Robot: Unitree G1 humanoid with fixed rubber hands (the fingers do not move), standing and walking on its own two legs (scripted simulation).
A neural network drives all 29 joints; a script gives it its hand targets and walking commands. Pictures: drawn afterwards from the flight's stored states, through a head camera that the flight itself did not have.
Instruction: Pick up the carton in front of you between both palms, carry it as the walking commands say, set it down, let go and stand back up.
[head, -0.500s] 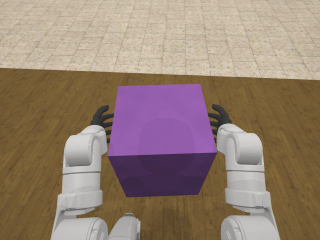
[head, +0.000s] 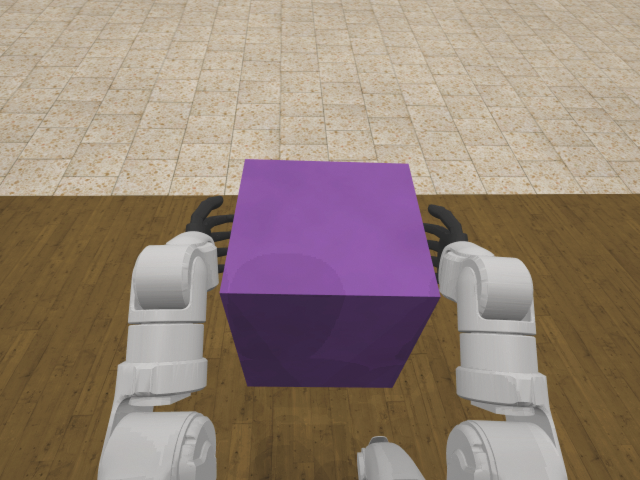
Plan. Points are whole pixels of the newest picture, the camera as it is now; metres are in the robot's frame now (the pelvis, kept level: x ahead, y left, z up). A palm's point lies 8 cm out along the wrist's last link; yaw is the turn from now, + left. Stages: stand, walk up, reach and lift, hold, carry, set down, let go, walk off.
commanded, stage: carry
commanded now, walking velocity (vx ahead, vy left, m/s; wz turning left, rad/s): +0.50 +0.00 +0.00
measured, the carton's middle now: (323, 281) +0.37 -0.02 +0.03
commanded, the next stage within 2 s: none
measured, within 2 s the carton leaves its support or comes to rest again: neither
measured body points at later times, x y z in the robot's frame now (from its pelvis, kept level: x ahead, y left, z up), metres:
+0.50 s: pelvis +0.32 -0.04 -0.06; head +0.37 -0.05 +0.38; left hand +0.67 +0.14 +0.00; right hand +0.69 -0.16 +0.00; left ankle +0.36 +0.13 -0.72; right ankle +0.30 -0.07 -0.79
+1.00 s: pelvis +0.64 +0.01 -0.12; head +0.67 +0.02 +0.33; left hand +1.02 +0.15 -0.02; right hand +1.00 -0.16 -0.02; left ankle +0.64 +0.03 -0.85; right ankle +0.67 -0.15 -0.78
